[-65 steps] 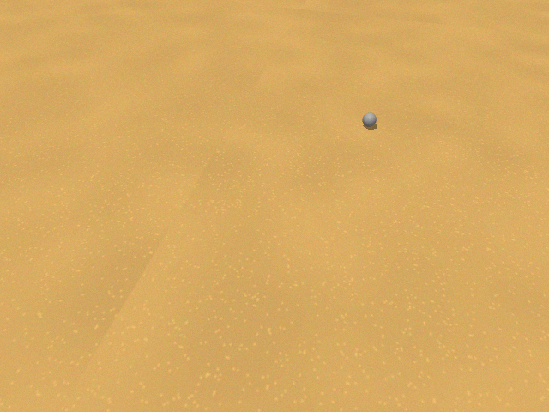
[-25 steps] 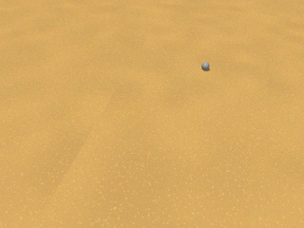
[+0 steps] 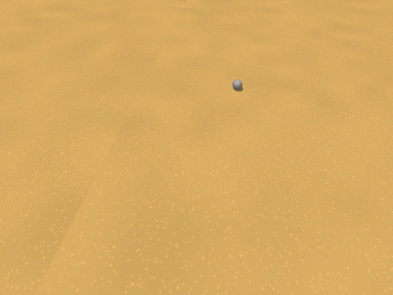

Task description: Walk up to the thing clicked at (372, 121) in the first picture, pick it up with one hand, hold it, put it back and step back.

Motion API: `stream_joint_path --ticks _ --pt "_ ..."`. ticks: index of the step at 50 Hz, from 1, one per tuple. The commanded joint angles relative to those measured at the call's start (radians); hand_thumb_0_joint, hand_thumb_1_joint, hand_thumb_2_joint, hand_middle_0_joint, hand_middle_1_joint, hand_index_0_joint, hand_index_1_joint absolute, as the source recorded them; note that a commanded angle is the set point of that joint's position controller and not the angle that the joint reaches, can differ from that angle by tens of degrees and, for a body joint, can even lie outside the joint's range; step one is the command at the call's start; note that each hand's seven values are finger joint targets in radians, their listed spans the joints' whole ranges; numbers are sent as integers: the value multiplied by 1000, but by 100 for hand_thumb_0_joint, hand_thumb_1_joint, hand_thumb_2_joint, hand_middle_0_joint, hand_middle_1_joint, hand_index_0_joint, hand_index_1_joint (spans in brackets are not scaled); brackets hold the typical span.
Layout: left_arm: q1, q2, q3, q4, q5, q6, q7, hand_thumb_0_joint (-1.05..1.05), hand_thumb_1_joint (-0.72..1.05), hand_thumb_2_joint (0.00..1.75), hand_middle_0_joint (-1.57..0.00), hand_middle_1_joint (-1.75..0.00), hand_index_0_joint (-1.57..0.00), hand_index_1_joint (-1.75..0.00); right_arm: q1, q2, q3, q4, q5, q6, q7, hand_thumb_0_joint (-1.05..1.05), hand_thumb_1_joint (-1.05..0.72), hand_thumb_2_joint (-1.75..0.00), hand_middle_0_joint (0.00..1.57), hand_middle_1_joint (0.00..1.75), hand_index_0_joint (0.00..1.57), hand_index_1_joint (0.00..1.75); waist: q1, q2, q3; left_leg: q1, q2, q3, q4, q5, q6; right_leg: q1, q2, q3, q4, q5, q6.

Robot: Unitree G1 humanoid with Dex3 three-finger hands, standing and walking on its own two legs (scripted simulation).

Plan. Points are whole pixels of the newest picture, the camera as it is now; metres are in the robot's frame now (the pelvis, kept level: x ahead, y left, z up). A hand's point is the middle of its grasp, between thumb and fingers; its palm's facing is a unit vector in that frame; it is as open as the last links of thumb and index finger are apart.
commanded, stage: walk up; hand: left
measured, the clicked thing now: (237, 84) +1.91 -0.35 -0.73
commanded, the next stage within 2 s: none
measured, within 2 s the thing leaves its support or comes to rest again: neither
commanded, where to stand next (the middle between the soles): +1.50 -0.47 m, yaw -18 degrees
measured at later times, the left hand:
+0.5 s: hand (134, 242) +0.30 +0.17 -0.15, palm faces -0.17 -0.93 -0.33, open 7.4 cm
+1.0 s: hand (193, 124) +0.73 +0.02 -0.13, palm faces -0.36 -0.84 -0.40, open 7.4 cm
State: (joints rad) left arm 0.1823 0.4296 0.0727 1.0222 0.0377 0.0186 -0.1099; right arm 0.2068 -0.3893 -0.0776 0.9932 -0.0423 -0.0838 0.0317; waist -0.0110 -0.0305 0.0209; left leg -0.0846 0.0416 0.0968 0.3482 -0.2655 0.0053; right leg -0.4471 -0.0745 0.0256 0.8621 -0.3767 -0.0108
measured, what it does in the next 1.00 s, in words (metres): walks ahead, turning right: right foot, then left foot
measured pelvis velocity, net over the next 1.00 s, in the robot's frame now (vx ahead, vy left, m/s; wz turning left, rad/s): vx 0.50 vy -0.19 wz -0.31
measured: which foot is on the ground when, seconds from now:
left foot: down 0.00-0.18, up 0.20-0.54, down 0.56-0.98, up 1.00-1.00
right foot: up 0.00-0.12, down 0.14-0.58, up 0.60-0.94, down 0.96-1.00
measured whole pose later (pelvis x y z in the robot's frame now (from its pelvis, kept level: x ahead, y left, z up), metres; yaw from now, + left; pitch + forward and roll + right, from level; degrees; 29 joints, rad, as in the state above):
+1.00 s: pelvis +0.50 -0.19 -0.03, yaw -18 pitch -2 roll +1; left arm 0.12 0.43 0.07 0.86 0.01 -0.06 -0.09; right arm 0.38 -0.45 -0.06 0.91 -0.01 -0.06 0.04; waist -0.06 0.03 0.08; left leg -0.05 0.16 0.14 0.72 -0.48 -0.02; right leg -0.45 -0.04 -0.06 0.65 -0.15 -0.03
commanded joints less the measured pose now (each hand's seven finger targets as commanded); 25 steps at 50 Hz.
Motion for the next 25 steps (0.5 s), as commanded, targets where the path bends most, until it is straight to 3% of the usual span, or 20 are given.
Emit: stream_joint_path --ticks 1,3,5,6,7,8,9,10,11,12,14,15,19,23,24,25 --pt "-120 183 57 -140 -8 -41 -35 0 90 90 -20 -30 -20 -30 -112 -322 -87 -114 -12 -31 -2 0 -90 -90 20 30 20 30 8 190 54 -69 261 -133 -215 -314 168 -45 -71 -8 -111 57 21" --pt "-113 185 62 -137 -8 -45 -36 0 90 90 -20 -30 -20 -30 -108 -329 -88 -112 -11 -29 5 0 -90 -90 20 30 20 30 7 180 47 -90 224 -61 -159 -263 148 57 -46 -64 -196 101 15" --pt "-55 186 66 -116 -3 -47 -28 0 90 90 -20 -30 -20 -30 -122 -330 -87 -114 -8 -18 6 0 -90 -90 20 30 20 30 35 162 36 -160 223 -15 -67 -277 144 179 -14 -141 -203 136 11" --pt "13 185 70 -96 -3 -50 -21 0 90 90 -20 -30 -20 -30 -135 -328 -83 -117 -4 -12 5 0 -90 -90 20 30 20 30 76 121 13 -194 206 24 39 -220 128 271 16 -170 -260 162 2" --pt "129 218 87 -62 -1 -61 -6 0 90 90 -20 -30 -20 -30 -128 -299 -69 -120 -4 -5 5 0 -90 -90 20 30 20 30 137 -12 -40 -262 148 74 304 -91 111 428 54 -170 -294 112 -10" --pt "304 305 123 -25 1 -76 21 0 90 90 -20 -30 -20 -30 -85 -216 -37 -132 -1 -1 8 0 -90 -90 20 30 20 30 219 -279 -91 -432 49 101 692 -103 71 592 8 13 -419 -147 -49" --pt "312 418 130 -55 -13 -84 31 0 90 90 -20 -30 -20 -30 -118 -175 -16 -204 29 -9 12 0 -90 -90 20 30 20 30 189 -481 -63 -695 -90 20 865 -343 19 576 -264 655 -745 -359 -172" --pt "185 427 125 -103 -32 -83 30 0 90 90 -20 -30 -20 -30 -155 -266 -39 -185 17 -2 6 0 -90 -90 20 30 20 30 144 -223 14 -655 41 -120 911 -262 5 416 -350 761 -785 -549 -236" --pt "96 386 116 -135 -47 -82 39 0 90 90 -20 -30 -20 -30 -120 -308 -46 -153 36 -2 14 0 -90 -90 20 30 20 30 92 -76 14 -636 77 -137 902 -152 15 430 -290 614 -741 -477 -215" --pt "60 345 101 -141 -46 -85 47 0 90 90 -20 -30 -20 -30 -94 -295 -47 -129 39 -2 21 0 -90 -90 20 30 20 30 64 -62 26 -600 100 -136 848 -81 20 381 -233 497 -704 -367 -189" --pt "22 295 84 -157 -42 -96 53 0 90 90 -20 -30 -20 -30 -11 -277 -47 -105 34 5 29 0 -90 -90 20 30 20 30 19 -108 55 -493 126 -130 710 -27 14 259 -159 315 -690 -246 -157" --pt "23 281 76 -164 -40 -103 50 0 90 90 -20 -30 -20 -30 14 -271 -48 -100 27 9 37 0 -90 -90 20 30 20 30 18 -121 47 -464 113 -106 672 -3 8 242 -129 255 -685 -197 -161" --pt "36 287 79 -209 -32 -114 47 0 90 90 -20 -30 -20 -30 -44 -253 -56 -158 14 12 57 0 -90 -90 20 30 20 30 29 -110 71 -445 109 -86 454 17 -27 190 -143 199 -699 -178 -191" --pt "44 273 73 -227 -27 -119 48 0 90 90 -20 -30 -20 -30 -100 -233 -59 -190 14 -3 55 0 -90 -90 20 30 20 30 42 -62 55 -337 93 -55 291 133 -22 187 -123 143 -650 -56 -177" --pt "35 273 70 -229 -26 -118 48 0 90 90 -20 -30 -20 -30 -87 -225 -61 -190 14 -9 53 0 -90 -90 20 30 20 30 31 -60 49 -289 82 -39 264 137 -14 185 -126 134 -627 -10 -178" --pt "5 276 69 -238 -23 -118 49 0 90 90 -20 -30 -20 -30 -30 -227 -66 -179 14 -12 50 0 -90 -90 20 30 20 30 -7 -57 24 -194 76 -31 257 138 -6 154 -145 141 -575 60 -174"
